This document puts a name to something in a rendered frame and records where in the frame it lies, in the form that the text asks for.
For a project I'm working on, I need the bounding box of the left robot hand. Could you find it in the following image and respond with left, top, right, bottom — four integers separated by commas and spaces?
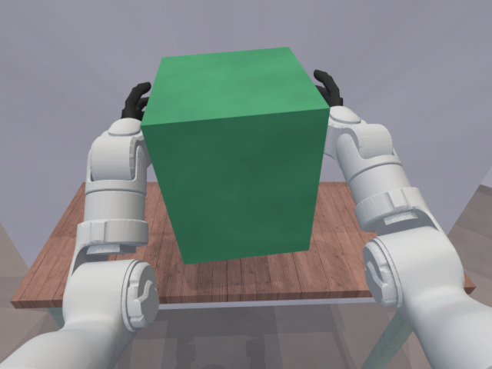
121, 82, 151, 121

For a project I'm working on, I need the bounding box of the left robot upper arm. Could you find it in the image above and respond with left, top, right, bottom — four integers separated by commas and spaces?
0, 259, 159, 369

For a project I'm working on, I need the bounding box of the right robot forearm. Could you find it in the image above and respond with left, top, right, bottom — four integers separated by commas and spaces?
324, 106, 464, 283

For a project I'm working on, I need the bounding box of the left robot forearm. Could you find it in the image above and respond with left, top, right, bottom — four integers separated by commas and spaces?
62, 118, 151, 320

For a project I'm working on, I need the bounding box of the carton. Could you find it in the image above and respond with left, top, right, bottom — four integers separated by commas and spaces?
140, 47, 331, 264

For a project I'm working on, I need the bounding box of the right robot hand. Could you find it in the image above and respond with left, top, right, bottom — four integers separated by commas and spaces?
314, 70, 343, 107

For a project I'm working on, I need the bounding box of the table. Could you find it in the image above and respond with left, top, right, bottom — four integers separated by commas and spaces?
10, 182, 476, 369

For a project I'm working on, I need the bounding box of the right robot upper arm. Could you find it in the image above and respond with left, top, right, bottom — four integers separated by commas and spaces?
363, 226, 492, 369

